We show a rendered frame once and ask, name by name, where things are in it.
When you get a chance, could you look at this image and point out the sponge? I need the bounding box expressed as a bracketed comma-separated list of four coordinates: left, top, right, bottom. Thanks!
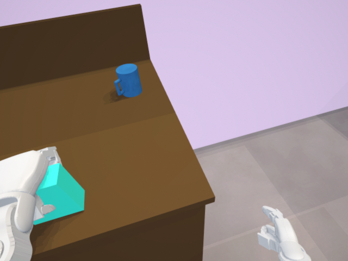
[34, 163, 85, 225]

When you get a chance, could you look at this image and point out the robot left hand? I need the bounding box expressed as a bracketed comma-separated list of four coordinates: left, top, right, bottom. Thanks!
[0, 146, 62, 221]

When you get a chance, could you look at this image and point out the robot left forearm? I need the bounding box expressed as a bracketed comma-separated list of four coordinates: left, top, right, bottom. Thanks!
[0, 191, 36, 261]

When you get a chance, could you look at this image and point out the table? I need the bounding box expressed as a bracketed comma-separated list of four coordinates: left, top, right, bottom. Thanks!
[0, 4, 215, 261]

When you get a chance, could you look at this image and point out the robot right hand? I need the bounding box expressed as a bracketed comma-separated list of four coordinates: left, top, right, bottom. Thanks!
[257, 206, 298, 252]

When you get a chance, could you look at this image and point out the robot right forearm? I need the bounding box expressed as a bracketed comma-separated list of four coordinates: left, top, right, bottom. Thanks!
[278, 241, 311, 261]

